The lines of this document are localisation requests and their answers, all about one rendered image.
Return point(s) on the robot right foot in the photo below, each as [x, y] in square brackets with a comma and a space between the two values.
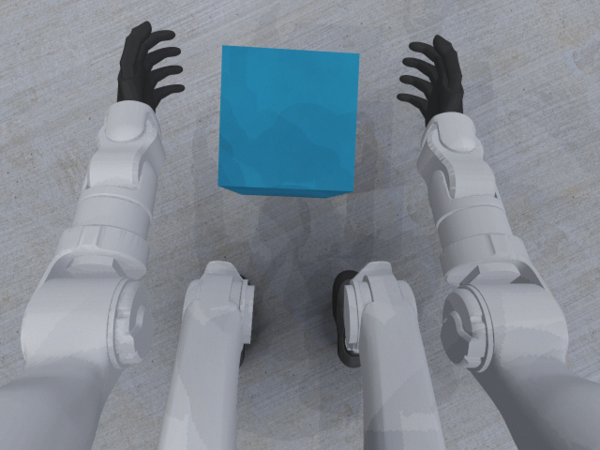
[348, 358]

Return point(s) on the robot right forearm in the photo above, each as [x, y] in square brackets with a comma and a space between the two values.
[478, 246]

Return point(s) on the left robot upper arm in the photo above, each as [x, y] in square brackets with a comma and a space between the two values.
[80, 334]

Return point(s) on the carton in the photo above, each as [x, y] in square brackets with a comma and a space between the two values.
[287, 122]

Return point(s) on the robot left hand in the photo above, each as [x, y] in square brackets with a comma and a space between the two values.
[136, 81]

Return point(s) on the robot right hand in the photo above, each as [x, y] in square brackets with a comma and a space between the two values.
[445, 92]

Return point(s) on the left robot shin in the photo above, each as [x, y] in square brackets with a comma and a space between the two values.
[214, 267]

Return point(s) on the right robot upper arm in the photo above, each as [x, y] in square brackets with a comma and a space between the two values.
[512, 338]

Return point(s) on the robot left forearm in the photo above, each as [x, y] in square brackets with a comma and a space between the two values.
[108, 234]

